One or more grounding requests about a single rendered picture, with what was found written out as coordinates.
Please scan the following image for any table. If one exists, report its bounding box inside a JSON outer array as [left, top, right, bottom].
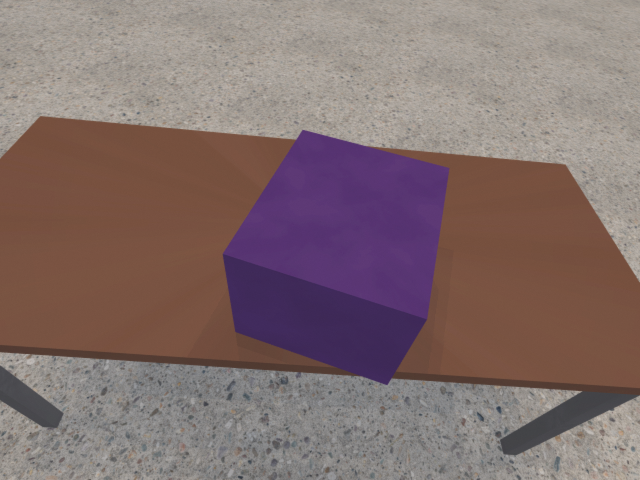
[[0, 116, 640, 455]]

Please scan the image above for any carton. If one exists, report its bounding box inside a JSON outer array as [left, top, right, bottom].
[[223, 130, 449, 385]]

